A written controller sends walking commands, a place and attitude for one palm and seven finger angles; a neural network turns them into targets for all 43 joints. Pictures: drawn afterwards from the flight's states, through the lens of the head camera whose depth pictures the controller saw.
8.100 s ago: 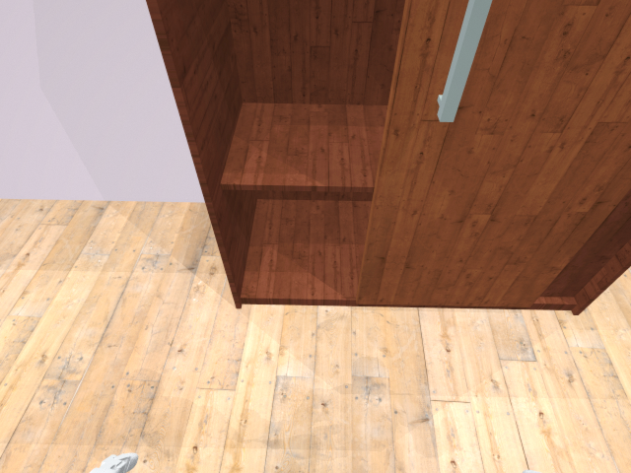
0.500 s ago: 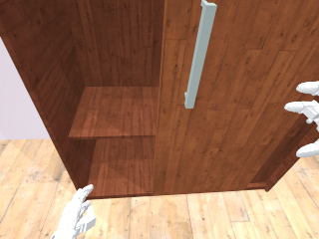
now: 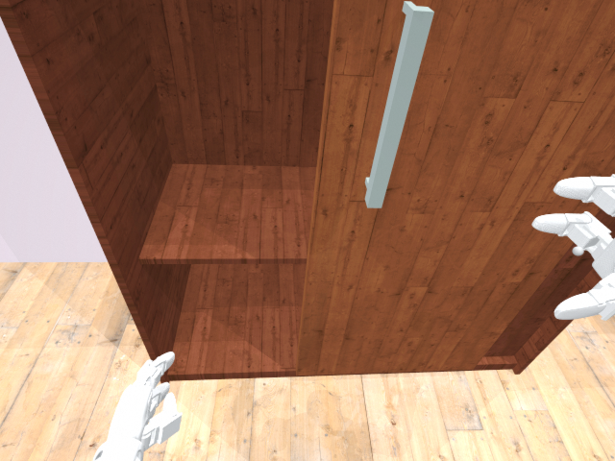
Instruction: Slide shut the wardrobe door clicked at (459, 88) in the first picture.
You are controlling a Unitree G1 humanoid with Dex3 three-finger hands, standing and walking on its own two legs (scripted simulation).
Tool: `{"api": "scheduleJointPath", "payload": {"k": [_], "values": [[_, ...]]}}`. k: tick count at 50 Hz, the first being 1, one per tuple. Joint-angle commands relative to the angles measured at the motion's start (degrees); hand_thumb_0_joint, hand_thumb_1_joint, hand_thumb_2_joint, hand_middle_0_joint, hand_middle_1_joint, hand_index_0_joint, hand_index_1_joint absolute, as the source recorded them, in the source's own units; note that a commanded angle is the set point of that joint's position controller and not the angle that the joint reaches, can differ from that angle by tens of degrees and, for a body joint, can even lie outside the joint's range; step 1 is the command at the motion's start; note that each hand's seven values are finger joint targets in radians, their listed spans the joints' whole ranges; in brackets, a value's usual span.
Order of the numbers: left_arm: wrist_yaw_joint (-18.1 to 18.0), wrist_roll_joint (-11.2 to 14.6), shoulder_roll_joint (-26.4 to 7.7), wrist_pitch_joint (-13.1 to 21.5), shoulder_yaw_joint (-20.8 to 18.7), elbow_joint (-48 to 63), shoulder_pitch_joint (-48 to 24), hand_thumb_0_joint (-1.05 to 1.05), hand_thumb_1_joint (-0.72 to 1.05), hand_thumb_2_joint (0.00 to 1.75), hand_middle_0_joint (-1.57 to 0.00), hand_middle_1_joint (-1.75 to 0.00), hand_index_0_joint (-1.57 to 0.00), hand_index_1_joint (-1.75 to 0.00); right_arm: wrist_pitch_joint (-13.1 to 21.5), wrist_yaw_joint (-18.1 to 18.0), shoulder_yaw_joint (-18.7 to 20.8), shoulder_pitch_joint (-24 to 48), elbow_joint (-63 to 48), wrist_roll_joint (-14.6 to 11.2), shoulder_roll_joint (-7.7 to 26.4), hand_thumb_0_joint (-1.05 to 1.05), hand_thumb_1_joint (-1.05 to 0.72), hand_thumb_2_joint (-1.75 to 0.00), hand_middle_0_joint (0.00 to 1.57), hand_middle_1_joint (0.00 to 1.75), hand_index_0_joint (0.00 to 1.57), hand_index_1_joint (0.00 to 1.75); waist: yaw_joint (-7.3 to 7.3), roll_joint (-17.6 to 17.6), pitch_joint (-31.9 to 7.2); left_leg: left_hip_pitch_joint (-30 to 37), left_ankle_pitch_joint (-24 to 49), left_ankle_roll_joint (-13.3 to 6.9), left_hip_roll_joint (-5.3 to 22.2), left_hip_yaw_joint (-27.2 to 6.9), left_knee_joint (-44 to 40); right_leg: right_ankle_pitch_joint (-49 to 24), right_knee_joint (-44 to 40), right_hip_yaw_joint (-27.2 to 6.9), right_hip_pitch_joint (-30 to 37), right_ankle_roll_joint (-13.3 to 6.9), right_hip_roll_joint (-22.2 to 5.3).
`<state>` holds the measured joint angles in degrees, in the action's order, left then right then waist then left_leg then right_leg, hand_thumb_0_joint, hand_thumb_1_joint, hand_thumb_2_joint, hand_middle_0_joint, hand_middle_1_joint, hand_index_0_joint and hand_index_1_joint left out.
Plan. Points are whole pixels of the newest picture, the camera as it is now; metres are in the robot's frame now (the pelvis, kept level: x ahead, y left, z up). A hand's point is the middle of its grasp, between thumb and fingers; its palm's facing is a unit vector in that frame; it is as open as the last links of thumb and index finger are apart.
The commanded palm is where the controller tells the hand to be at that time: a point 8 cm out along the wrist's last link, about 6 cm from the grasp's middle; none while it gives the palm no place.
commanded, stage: move the hooked fingers beside the handle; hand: right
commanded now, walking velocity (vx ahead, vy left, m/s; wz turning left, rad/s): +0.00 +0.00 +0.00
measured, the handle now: (389, 117) +0.56 -0.12 +0.22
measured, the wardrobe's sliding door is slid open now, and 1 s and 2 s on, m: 0.42 0.42 0.42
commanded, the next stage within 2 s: none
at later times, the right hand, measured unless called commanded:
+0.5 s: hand (525, 200) +0.35 -0.24 +0.23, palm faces +0.02 +1.00 -0.04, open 14.0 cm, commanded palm +0.32 -0.29 +0.23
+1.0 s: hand (486, 184) +0.39 -0.22 +0.22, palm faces +0.01 +1.00 -0.01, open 14.0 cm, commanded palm +0.38 -0.27 +0.22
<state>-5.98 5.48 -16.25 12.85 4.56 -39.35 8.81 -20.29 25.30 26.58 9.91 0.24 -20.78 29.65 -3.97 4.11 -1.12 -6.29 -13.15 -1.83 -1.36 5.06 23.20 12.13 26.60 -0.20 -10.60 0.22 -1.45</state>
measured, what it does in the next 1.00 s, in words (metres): stands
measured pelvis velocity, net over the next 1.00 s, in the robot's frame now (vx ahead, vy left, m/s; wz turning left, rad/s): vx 0.02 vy -0.01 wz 0.01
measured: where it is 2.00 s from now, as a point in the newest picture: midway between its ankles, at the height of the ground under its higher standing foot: outside the picture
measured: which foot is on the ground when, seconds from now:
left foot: down 0.00-1.00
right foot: down 0.00-1.00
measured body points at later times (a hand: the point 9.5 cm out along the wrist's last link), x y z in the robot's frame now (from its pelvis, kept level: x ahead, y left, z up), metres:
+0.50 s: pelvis +0.01 -0.01 +0.00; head -0.01 +0.01 +0.45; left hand +0.21 +0.22 -0.07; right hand +0.34 -0.30 +0.23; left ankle +0.00 +0.10 -0.74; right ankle +0.03 -0.12 -0.74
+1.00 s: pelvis +0.02 -0.01 +0.00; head +0.00 +0.01 +0.45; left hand +0.20 +0.24 -0.08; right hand +0.39 -0.27 +0.22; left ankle +0.00 +0.10 -0.74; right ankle +0.03 -0.12 -0.74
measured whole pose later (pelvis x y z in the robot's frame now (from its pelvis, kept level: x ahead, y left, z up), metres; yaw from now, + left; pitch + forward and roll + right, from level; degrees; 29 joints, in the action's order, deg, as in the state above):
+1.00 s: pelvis +0.02 -0.01 +0.00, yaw +1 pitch -1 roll +1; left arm -6.0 4.8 -15.2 8.9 3.3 -41.0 9.9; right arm -20.1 15.2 17.3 30.1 17.8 -14.3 23.9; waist -1.4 2.4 -2.1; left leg -7.6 -14.2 -1.4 -0.8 4.0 22.9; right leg 13.2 25.7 0.8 -11.3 -0.3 -0.9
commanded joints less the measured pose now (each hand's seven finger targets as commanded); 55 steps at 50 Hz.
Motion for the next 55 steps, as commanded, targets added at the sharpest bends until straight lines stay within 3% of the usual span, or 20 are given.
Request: {"api": "scheduleJointPath", "payload": {"k": [1,5,11,14,15,18,20,25,30,33,36,40,42,43,44,45,49,50,53,55], "values": [[-0.3,-0.3,-6.5,4.0,-2.5,10.1,-9.9,0.00,0.90,0.90,-0.20,-0.30,-0.20,-0.30,5.2,-0.5,6.5,20.6,-12.1,-1.7,16.8,0.00,0.50,-0.30,0.30,1.20,0.30,1.20,0.23,0.9,-9.7,-0.7,7.7,1.3,0.9,-5.5,-4.2,-7.3,-2.7,-1.9,4.2,-1.3,2.2],[-0.6,0.0,-6.7,4.2,-2.6,9.3,-9.4,0.00,0.90,0.90,-0.20,-0.30,-0.20,-0.30,4.1,-1.5,2.8,22.4,-7.1,-0.6,13.6,0.00,0.50,-0.30,0.30,1.20,0.30,1.20,0.84,1.7,-6.8,-3.6,5.1,1.0,0.1,-4.6,-4.9,-5.4,-3.2,-2.0,4.5,-1.2,2.0],[-1.0,0.0,-6.4,4.3,-2.3,9.3,-9.6,0.00,0.90,0.90,-0.20,-0.30,-0.20,-0.30,4.0,-3.3,-2.8,30.7,-8.7,1.4,10.6,0.00,0.50,-0.30,0.30,1.20,0.30,1.20,1.95,1.5,-8.1,-4.9,2.4,0.7,-0.3,-3.2,-5.0,-3.4,-4.4,-2.9,6.3,-1.4,2.2],[-1.0,-0.5,-6.5,4.3,-2.3,9.3,-9.4,0.00,0.90,0.90,-0.20,-0.30,-0.20,-0.30,5.3,-4.5,-1.4,33.6,-10.1,1.6,11.5,0.00,0.50,-0.30,0.30,1.20,0.30,1.20,1.41,1.3,-12.8,-2.9,5.5,0.4,-0.6,-2.6,-4.1,-6.2,-4.5,-3.5,8.7,-1.4,2.3],[-0.9,-0.8,-6.6,4.2,-2.3,8.7,-9.2,0.00,0.90,0.90,-0.20,-0.30,-0.20,-0.30,5.5,-5.2,0.3,32.8,-8.9,1.8,13.3,0.00,0.50,-0.30,0.30,1.20,0.30,1.20,0.98,1.1,-12.7,-2.2,5.9,0.3,-0.6,-2.7,-4.2,-7.0,-4.3,-3.2,8.3,-1.3,2.1],[-0.8,-0.9,-6.2,3.4,-2.3,8.5,-9.1,0.00,0.90,0.90,-0.20,-0.30,-0.20,-0.30,5.0,-6.1,0.2,32.2,-5.9,2.2,11.8,0.00,0.50,-0.30,0.30,1.20,0.30,1.20,0.54,0.2,-13.8,-0.8,9.6,0.3,-0.5,-2.4,-3.4,-9.5,-4.4,-2.6,7.9,-1.4,2.3],[-0.5,-1.0,-6.5,2.7,-2.5,8.2,-8.7,0.00,0.90,0.90,-0.20,-0.30,-0.20,-0.30,3.8,-6.7,1.5,30.4,-2.8,2.8,13.1,0.00,0.50,-0.30,0.30,1.20,0.30,1.20,-0.12,-0.8,-13.4,0.1,10.8,0.3,-0.4,-2.6,-3.3,-10.3,-4.0,-1.9,6.5,-1.5,2.4],[-0.2,-0.6,-6.4,1.1,-2.8,8.6,-8.7,0.00,0.90,0.90,-0.20,-0.30,-0.20,-0.30,1.3,-6.5,-1.2,30.3,-0.1,3.3,10.2,0.00,0.50,-0.30,0.30,1.20,0.30,1.20,0.65,-1.7,-11.6,-0.7,13.7,0.5,-0.3,-2.6,-3.0,-11.9,-3.4,-1.0,5.7,-1.5,2.1],[-0.4,-0.5,-6.3,1.2,-3.2,9.0,-8.1,0.00,0.90,0.90,-0.20,-0.30,-0.20,-0.30,3.5,-6.4,-3.8,37.1,-4.8,3.3,8.6,0.00,0.50,-0.30,0.30,1.20,0.30,1.20,2.18,-0.2,-14.2,-1.5,16.7,0.6,-0.5,-2.9,-2.3,-14.8,-2.2,-0.9,9.0,-1.7,2.1],[-0.4,-0.8,-6.5,1.5,-3.5,8.8,-7.3,0.00,0.90,0.90,-0.20,-0.30,-0.20,-0.30,5.3,-7.2,-2.2,38.5,-6.7,3.2,9.7,0.00,0.50,-0.30,0.30,1.20,0.30,1.20,1.97,0.7,-16.8,-0.7,18.5,0.4,-0.6,-2.7,-1.6,-16.9,-2.1,-1.4,10.6,-1.5,2.2],[-0.4,-0.9,-6.5,1.2,-3.5,7.7,-6.8,0.00,0.90,0.90,-0.20,-0.30,-0.20,-0.30,5.5,-8.1,-2.5,39.5,-3.7,3.6,9.3,0.00,0.50,-0.30,0.30,1.20,0.30,1.20,2.23,-0.8,-15.0,-1.0,18.0,0.5,-0.5,-2.6,-2.0,-16.0,-2.2,-1.2,9.2,-1.5,2.1],[-0.5,-0.8,-6.9,-0.2,-3.7,6.9,-6.4,0.00,0.90,0.90,-0.20,-0.30,-0.20,-0.30,3.1,-9.1,-2.0,36.9,3.2,4.5,9.8,0.00,0.50,-0.30,0.30,1.20,0.30,1.20,1.83,-2.4,-12.6,-1.3,16.8,0.6,-0.5,-2.7,-2.3,-14.3,-2.4,-0.4,6.6,-1.7,2.2],[-0.5,-0.6,-6.4,-0.5,-3.6,7.5,-6.6,0.00,0.90,0.90,-0.20,-0.30,-0.20,-0.30,2.4,-9.2,-5.1,39.3,3.1,4.7,7.1,0.00,0.50,-0.30,0.30,1.20,0.30,1.20,2.36,-1.5,-13.0,-1.7,16.5,0.6,-0.2,-2.9,-2.4,-14.0,-2.5,-0.5,7.0,-1.7,2.2],[-0.6,-0.5,-6.5,-0.7,-3.7,7.2,-6.3,0.00,0.90,0.90,-0.20,-0.30,-0.20,-0.30,2.4,-9.4,-5.6,41.3,3.6,5.0,7.4,0.00,0.50,-0.30,0.30,1.20,0.30,1.20,2.99,-1.0,-12.7,-2.4,15.4,0.6,-0.3,-2.8,-2.6,-13.3,-2.7,-0.6,7.2,-1.5,2.0],[-0.6,-0.6,-6.5,-0.7,-3.7,7.3,-6.2,0.00,0.90,0.90,-0.20,-0.30,-0.20,-0.30,2.6,-9.4,-6.8,42.9,4.0,5.1,6.3,0.00,0.50,-0.30,0.30,1.20,0.30,1.20,3.23,-1.3,-12.8,-2.7,15.4,0.6,-0.3,-3.0,-2.7,-13.3,-2.6,-0.8,7.4,-1.7,2.1],[-0.7,-0.7,-6.7,-0.8,-3.9,6.7,-5.9,0.00,0.90,0.90,-0.20,-0.30,-0.20,-0.30,3.2,-9.8,-5.9,43.8,4.8,5.2,7.5,0.00,0.50,-0.30,0.30,1.20,0.30,1.20,3.38,-2.3,-12.8,-2.7,15.3,0.6,-0.5,-3.1,-2.9,-13.2,-2.3,-0.6,7.5,-1.8,2.0],[-0.7,-0.9,-6.6,-0.7,-3.9,6.8,-5.0,0.00,0.90,0.90,-0.20,-0.30,-0.20,-0.30,5.8,-10.0,-5.8,49.3,4.1,5.2,8.0,0.00,0.50,-0.30,0.30,1.20,0.30,1.20,3.79,-1.2,-17.0,-1.6,17.2,0.5,-0.4,-3.4,-2.4,-14.9,-2.1,-0.9,9.5,-1.8,2.1],[-0.7,-1.1,-6.8,-0.8,-4.0,6.2,-4.7,0.00,0.90,0.90,-0.20,-0.30,-0.20,-0.30,6.5,-10.4,-4.2,48.8,6.0,5.3,9.7,0.00,0.50,-0.30,0.30,1.20,0.30,1.20,3.51,-2.0,-16.5,-1.7,16.7,0.6,-0.5,-3.5,-2.6,-14.4,-1.9,-0.6,8.7,-1.9,2.0],[-0.6,-1.0,-6.4,-0.9,-3.9,6.0,-4.0,0.00,0.90,0.90,-0.20,-0.30,-0.20,-0.30,7.8,-11.0,-7.3,52.5,7.6,5.9,7.0,0.00,0.50,-0.30,0.30,1.20,0.30,1.20,4.41,-0.1,-16.1,-2.2,15.7,0.4,-0.4,-3.4,-2.9,-13.5,-2.6,-0.8,8.8,-1.7,2.0],[-0.5,-1.1,-6.8,-1.1,-4.1,5.3,-3.2,0.00,0.90,0.90,-0.20,-0.30,-0.20,-0.30,7.5,-11.6,-6.4,51.3,11.8,6.4,7.9,0.00,0.50,-0.30,0.30,1.20,0.30,1.20,4.00,-1.3,-14.9,-2.6,14.7,0.4,-0.6,-3.4,-3.4,-12.8,-2.6,-0.6,7.7,-1.8,2.0]]}}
